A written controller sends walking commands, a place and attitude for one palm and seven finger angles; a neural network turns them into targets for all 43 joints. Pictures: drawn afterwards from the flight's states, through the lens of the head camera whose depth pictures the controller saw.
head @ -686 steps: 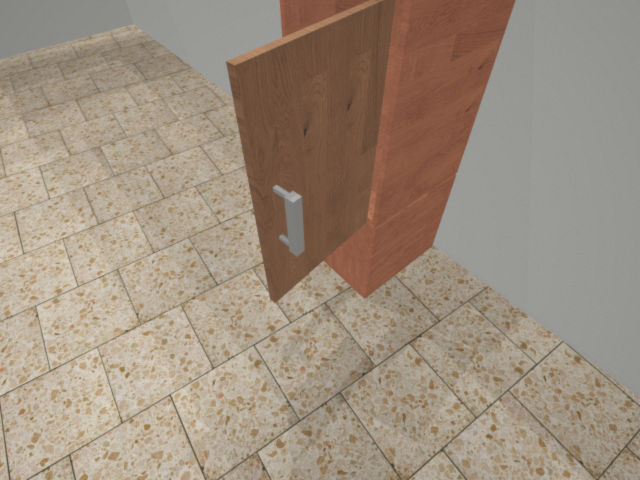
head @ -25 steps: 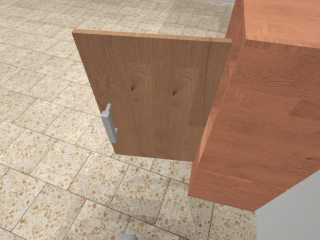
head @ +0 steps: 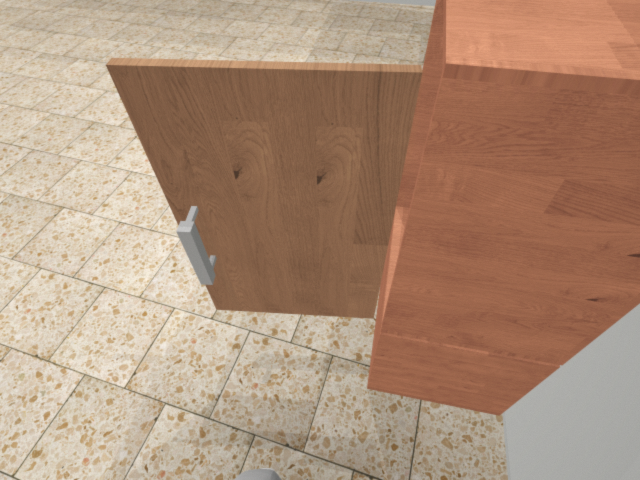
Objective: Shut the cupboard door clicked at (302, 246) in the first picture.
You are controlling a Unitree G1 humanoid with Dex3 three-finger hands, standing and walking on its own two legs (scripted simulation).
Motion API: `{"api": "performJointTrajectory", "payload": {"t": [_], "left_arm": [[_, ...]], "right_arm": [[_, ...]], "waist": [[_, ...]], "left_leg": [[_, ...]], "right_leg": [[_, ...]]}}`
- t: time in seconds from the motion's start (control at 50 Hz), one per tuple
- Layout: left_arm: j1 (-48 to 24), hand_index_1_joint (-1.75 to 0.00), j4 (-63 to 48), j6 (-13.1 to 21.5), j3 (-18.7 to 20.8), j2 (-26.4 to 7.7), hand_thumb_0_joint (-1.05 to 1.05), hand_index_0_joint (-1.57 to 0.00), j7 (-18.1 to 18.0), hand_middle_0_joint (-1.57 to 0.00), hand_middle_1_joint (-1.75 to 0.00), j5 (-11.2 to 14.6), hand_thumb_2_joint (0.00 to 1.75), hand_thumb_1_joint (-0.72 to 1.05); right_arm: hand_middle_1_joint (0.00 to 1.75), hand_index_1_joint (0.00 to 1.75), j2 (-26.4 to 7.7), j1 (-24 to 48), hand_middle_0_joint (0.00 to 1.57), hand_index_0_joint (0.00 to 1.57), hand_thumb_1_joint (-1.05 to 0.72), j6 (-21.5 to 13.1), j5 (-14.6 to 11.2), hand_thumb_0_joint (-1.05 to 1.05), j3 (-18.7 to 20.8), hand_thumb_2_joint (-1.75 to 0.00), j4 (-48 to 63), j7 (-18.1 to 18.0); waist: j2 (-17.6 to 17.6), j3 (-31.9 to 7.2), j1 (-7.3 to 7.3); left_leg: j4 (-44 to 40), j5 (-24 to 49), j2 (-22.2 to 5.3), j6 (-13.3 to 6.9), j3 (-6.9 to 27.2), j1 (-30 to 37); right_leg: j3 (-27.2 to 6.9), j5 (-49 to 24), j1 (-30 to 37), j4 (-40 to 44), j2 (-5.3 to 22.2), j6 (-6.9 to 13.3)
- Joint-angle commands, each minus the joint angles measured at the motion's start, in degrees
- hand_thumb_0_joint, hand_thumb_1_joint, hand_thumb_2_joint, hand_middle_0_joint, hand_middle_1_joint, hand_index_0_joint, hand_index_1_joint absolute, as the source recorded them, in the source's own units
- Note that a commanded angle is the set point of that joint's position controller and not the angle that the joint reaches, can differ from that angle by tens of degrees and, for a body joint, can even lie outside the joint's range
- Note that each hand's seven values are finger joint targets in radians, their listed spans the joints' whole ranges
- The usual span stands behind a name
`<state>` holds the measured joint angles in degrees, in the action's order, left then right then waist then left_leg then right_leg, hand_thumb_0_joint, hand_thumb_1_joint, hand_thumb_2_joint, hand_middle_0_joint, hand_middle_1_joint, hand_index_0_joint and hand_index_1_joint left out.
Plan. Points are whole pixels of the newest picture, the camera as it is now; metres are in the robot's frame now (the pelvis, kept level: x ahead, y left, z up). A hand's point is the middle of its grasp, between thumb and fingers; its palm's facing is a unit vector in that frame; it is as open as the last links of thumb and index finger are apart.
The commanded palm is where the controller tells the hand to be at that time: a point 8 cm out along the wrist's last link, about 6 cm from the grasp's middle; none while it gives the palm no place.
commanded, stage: come to a stop and stand still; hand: left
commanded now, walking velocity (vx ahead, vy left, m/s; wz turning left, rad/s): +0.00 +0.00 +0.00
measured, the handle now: (200, 246) +0.48 +0.24 -0.06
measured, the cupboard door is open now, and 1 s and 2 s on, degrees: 98 98 98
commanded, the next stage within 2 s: look again from close up in 0.42 s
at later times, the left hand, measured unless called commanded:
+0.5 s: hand out of the picture -0.01 +0.15 -0.17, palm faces +0.04 -0.98 -0.17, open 7.4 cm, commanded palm none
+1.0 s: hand out of the picture +0.03 +0.18 -0.16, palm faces +0.00 -0.97 -0.23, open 7.4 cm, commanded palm none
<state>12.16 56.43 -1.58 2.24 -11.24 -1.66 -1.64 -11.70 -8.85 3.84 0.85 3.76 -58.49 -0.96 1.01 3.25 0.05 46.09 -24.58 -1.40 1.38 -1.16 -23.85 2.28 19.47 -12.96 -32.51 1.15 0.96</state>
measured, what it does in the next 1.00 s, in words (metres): steps on the spot: left foot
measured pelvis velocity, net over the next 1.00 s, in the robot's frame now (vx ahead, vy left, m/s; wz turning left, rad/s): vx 0.01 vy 0.00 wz -0.02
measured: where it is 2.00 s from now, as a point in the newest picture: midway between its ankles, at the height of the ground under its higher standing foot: outside the picture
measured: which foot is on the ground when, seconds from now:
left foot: up 0.00-0.06, down 0.08-1.00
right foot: down 0.00-1.00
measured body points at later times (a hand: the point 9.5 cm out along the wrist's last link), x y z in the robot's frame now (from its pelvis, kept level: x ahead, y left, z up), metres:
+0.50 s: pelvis +0.01 -0.02 +0.01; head +0.02 -0.01 +0.46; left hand -0.01 +0.20 -0.15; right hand +0.00 -0.23 -0.15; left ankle -0.01 +0.11 -0.73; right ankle -0.02 -0.11 -0.73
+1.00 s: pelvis +0.01 +0.00 +0.01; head +0.02 -0.01 +0.46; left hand +0.04 +0.24 -0.15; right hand +0.02 -0.22 -0.16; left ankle -0.01 +0.11 -0.73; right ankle -0.02 -0.11 -0.73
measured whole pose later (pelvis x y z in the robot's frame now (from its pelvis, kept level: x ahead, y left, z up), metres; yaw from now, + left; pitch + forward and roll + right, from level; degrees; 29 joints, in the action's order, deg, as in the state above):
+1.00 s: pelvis +0.01 +0.00 +0.01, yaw -1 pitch -1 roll +1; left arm 15.1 62.2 0.8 -0.8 -10.0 -2.2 -0.5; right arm -9.6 -16.0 -1.3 1.0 -1.3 -62.6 -1.6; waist 0.6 1.4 0.1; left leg 26.3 -16.1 0.0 -0.4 -3.1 -9.6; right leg 1.5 18.3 -9.1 -28.0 1.0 0.4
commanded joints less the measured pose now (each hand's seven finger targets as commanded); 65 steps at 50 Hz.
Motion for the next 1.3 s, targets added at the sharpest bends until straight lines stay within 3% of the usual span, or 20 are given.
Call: {"api": "performJointTrajectory", "payload": {"t": [0.0,0.06,0.14,0.26,0.48,0.5,0.54,0.6,0.64,1.04,1.08,1.1,1.12,1.14,1.16,1.18,1.2,1.22,1.24,1.28], "left_arm": [[0.07,-0.3,-1.51,1.96,1.14,-8.15,0.0,-0.2,-0.32,-0.2,-0.3,0.39,0.9,0.9],[3.04,-0.3,0.2,1.94,0.14,-4.97,0.0,-0.2,0.18,-0.2,-0.3,1.47,0.9,0.9],[2.97,-0.3,2.88,1.14,-0.02,-4.28,0.0,-0.2,0.11,-0.2,-0.3,1.4,0.9,0.9],[3.38,-0.3,5.15,2.09,-0.56,-3.97,0.0,-0.2,0.22,-0.2,-0.3,1.47,0.9,0.9],[6.83,-0.3,7.3,2.6,-1.16,-2.33,0.0,-0.2,-0.16,-0.2,-0.3,1.49,0.9,0.9],[11.86,-0.3,8.56,4.64,-1.64,-3.17,0.0,-0.2,-2.66,-0.2,-0.3,0.08,0.9,0.9],[6.99,-0.3,4.94,4.87,-1.42,-5.0,0.0,-0.2,-1.87,-0.2,-0.3,0.78,0.9,0.9],[8.03,-0.3,4.74,4.9,-1.7,-3.21,0.0,-0.2,-1.22,-0.2,-0.3,1.04,0.9,0.9],[8.42,-0.3,4.9,4.41,-2.03,-2.33,0.0,-0.2,-1.09,-0.2,-0.3,1.03,0.9,0.9],[6.31,-0.3,4.6,3.04,-1.94,-4.9,0.0,-0.2,-0.63,-0.2,-0.3,1.18,0.9,0.9],[6.64,-0.3,4.7,3.13,-1.86,-5.03,0.0,-0.2,-0.64,-0.2,-0.3,1.19,0.9,0.9],[10.57,-0.3,6.16,4.19,-1.67,-5.22,0.0,-0.2,-2.78,-0.2,-0.3,0.32,0.9,0.9],[-41.2,-0.3,-86.73,20.9,24.09,-40.65,0.0,-0.2,-2.99,-0.2,-0.3,7.85,0.9,0.9],[1.85,-0.32,-64.88,15.51,-0.23,-9.22,0.0,-0.22,-2.86,-0.22,-0.32,8.15,0.9,0.9],[15.42,-0.34,-64.77,8.11,-4.31,3.74,0.0,-0.24,-2.96,-0.24,-0.34,12.17,0.9,0.9],[7.74,-0.36,-59.62,8.3,-2.6,1.26,0.0,-0.25,-3.3,-0.25,-0.36,10.31,0.9,0.9],[5.63,-0.38,-55.23,10.4,0.04,1.14,0.0,-0.27,-2.1,-0.27,-0.38,10.31,0.9,0.9],[8.8,-0.4,-49.07,13.78,3.3,-0.33,0.0,-0.29,-0.33,-0.29,-0.4,10.61,0.9,0.9],[15.78,-0.42,-43.34,18.24,5.14,0.77,0.0,-0.31,2.28,-0.31,-0.42,11.76,0.9,0.9],[25.43,-0.46,-40.17,28.06,7.51,2.45,0.0,-0.35,9.8,-0.35,-0.46,14.2,0.9,0.9]], "right_arm": [[0.3,0.3,-1.3,-3.42,0.2,0.2,-0.9,-2.05,-0.37,0.0,-0.43,-0.9,1.23,-0.05],[0.3,0.3,-4.15,-5.19,0.2,0.2,-0.9,-3.95,-0.04,0.0,-1.0,-0.9,-0.93,-0.59],[0.3,0.3,-4.34,-3.72,0.2,0.2,-0.9,-4.2,0.0,0.0,-1.82,-0.9,-2.63,-1.21],[0.3,0.3,-2.23,-8.2,0.2,0.2,-0.9,-4.23,-0.24,0.0,-2.1,-0.9,-5.04,-1.41],[0.3,0.3,-0.91,-10.22,0.2,0.2,-0.9,-4.34,-0.22,0.0,-2.59,-0.9,-6.76,-1.56],[0.3,0.3,-2.66,-4.42,0.2,0.2,-0.9,-5.81,-0.63,0.0,-2.83,-0.9,-2.51,-0.55],[0.3,0.3,0.27,-10.78,0.2,0.2,-0.9,-4.95,-0.34,0.0,-2.82,-0.9,-1.31,-0.28],[0.3,0.3,-0.48,-11.8,0.2,0.2,-0.9,-5.94,-0.09,0.0,-3.42,-0.9,-0.55,-0.51],[0.3,0.3,-1.26,-11.25,0.2,0.2,-0.9,-5.85,-0.19,0.0,-3.49,-0.9,0.03,-0.7],[0.3,0.3,-3.52,-9.62,0.2,0.2,-0.9,-5.82,-0.07,0.0,-4.14,-0.9,-3.02,-0.78],[0.3,0.3,-3.5,-9.29,0.2,0.2,-0.9,-5.89,-0.06,0.0,-4.08,-0.9,-3.21,-0.85],[0.3,0.3,-5.2,-4.65,0.2,0.2,-0.9,-5.9,-0.78,0.0,-3.31,-0.9,0.36,-0.31],[0.3,0.3,-17.04,-10.43,0.2,0.2,-0.9,-17.4,-1.15,0.0,-0.31,-0.9,14.58,-6.12],[0.3,0.3,-10.17,-5.97,0.2,0.2,-0.9,-21.77,-4.09,0.0,-3.27,-0.9,14.75,-6.92],[0.3,0.3,-7.65,-3.62,0.2,0.2,-0.9,-24.42,-2.87,0.0,-3.04,-0.9,16.68,-5.05],[0.3,0.3,-7.79,-5.76,0.2,0.2,-0.9,-25.69,-2.88,0.0,-1.95,-0.9,14.77,-3.07],[0.3,0.3,-8.67,-5.61,0.2,0.2,-0.9,-25.61,-2.13,0.0,-0.16,-0.9,16.55,-2.09],[0.3,0.3,-9.55,-4.31,0.2,0.2,-0.9,-25.63,-1.34,0.0,0.84,-0.9,18.32,-1.4],[0.3,0.3,-9.1,-2.52,0.2,0.2,-0.9,-25.53,-0.8,0.0,1.11,-0.9,20.26,-0.82],[0.3,0.3,-8.38,-1.22,0.2,0.2,-0.9,-25.13,-0.64,0.0,1.8,-0.9,23.99,0.82]], "waist": [[-9.51,-2.55,0.44],[2.28,-4.41,-0.9],[7.01,-1.51,-1.88],[-1.23,-1.56,-0.55],[-1.45,1.12,-0.25],[1.38,2.07,-2.14],[0.97,-2.71,2.43],[2.74,-4.66,1.12],[-2.47,-2.17,0.88],[-1.5,-0.02,-0.39],[-0.71,-0.96,-0.5],[-6.21,1.76,-1.93],[1.15,-22.47,7.48],[22.43,-31.75,1.81],[21.37,-26.33,0.04],[8.01,-13.12,3.18],[2.25,-3.71,3.85],[-6.51,-0.95,3.23],[-14.62,-1.92,1.42],[-15.76,-10.11,-3.0]], "left_leg": [[-11.81,4.18,0.64,0.5,-1.3,7.58],[-24.55,25.7,-7.34,-3.26,8.28,15.96],[-28.08,17.3,-6.71,-3.4,7.48,8.49],[-26.84,16.83,-4.38,-1.53,3.56,13.22],[-26.69,17.85,-3.75,-1.2,2.51,14.58],[-13.85,21.3,-3.86,-0.53,0.28,10.57],[-16.89,9.26,-2.54,-1.41,1.75,11.94],[-18.86,22.33,-3.78,-2.66,3.05,12.8],[-19.67,20.4,-3.87,-2.86,2.9,12.08],[-24.46,22.59,-3.96,-3.31,2.73,13.78],[-24.12,24.07,-3.83,-3.26,2.66,14.51],[-12.63,27.05,-5.07,-1.82,1.17,9.84],[-11.14,39.86,-2.44,-3.57,1.34,30.33],[-14.77,49.74,-2.21,-2.92,3.33,35.94],[-18.2,57.32,-2.35,-0.91,3.57,30.01],[-15.59,47.98,-2.24,-0.9,4.44,18.91],[-12.87,36.07,-1.06,-0.62,4.96,10.13],[-8.99,24.55,0.27,-0.96,4.39,1.43],[-5.24,18.44,1.37,-1.42,3.82,-4.93],[1.69,20.66,3.0,-0.67,2.09,-11.0]], "right_leg": [[-8.31,-27.75,1.4,8.84,11.06,7.36],[-5.22,-13.78,-0.81,5.87,4.57,0.83],[-3.63,-8.43,5.96,9.47,3.39,0.06],[-5.13,-10.93,5.1,14.32,4.93,1.06],[-5.99,-11.89,3.4,15.62,5.19,1.28],[-8.87,-38.32,1.65,12.63,8.47,-0.34],[-8.86,-15.56,-0.01,12.26,8.77,3.29],[-5.59,-19.98,3.11,7.55,4.98,2.97],[-5.64,-17.75,1.96,8.17,4.81,2.55],[-5.14,-15.87,3.32,9.01,4.72,1.22],[-5.17,-17.82,4.06,8.96,4.92,1.25],[-7.94,-37.83,1.59,9.98,7.74,-0.31],[-1.57,-37.95,1.02,-3.57,1.99,-0.39],[1.74,-20.95,-4.96,-9.82,-1.53,-0.45],[3.72,-8.0,-6.56,-8.41,-1.86,-0.08],[2.74,-6.99,-11.25,-6.04,-1.0,-0.68],[3.84,-7.98,-15.14,-3.1,-1.07,-0.44],[4.38,-10.17,-18.3,-2.97,-0.63,-0.44],[3.8,-9.84,-20.66,-5.82,-0.54,-0.63],[2.72,-18.72,-20.24,-15.16,-0.26,-0.11]]}}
